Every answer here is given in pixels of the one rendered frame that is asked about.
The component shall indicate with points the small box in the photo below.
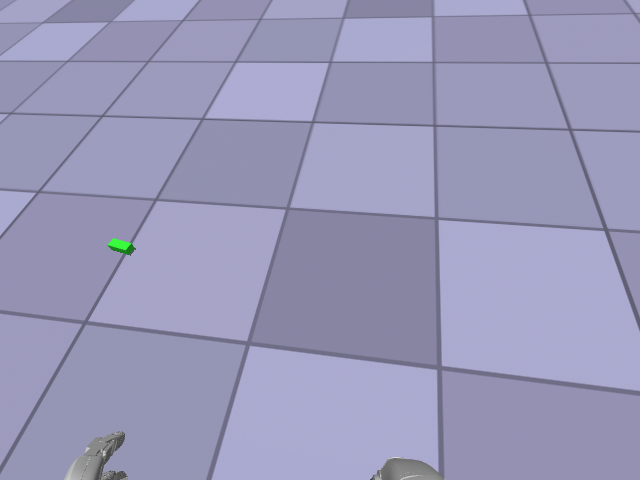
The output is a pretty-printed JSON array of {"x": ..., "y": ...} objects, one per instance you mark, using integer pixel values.
[{"x": 121, "y": 246}]

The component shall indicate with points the left robot hand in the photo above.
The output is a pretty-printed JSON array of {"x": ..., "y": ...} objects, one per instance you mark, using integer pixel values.
[{"x": 98, "y": 452}]

